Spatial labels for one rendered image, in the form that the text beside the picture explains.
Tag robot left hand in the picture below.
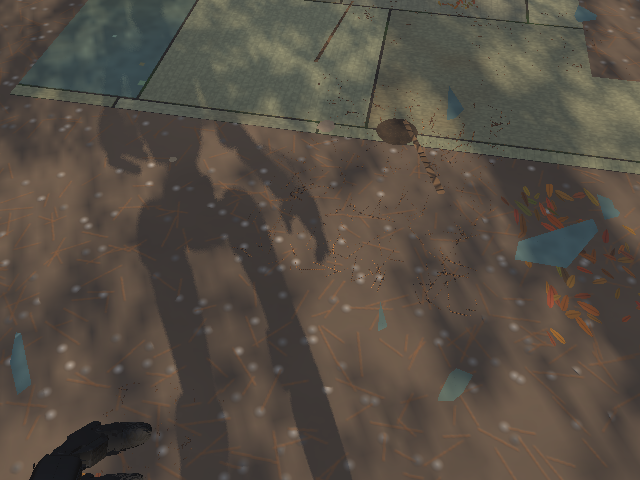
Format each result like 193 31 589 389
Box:
29 421 152 480

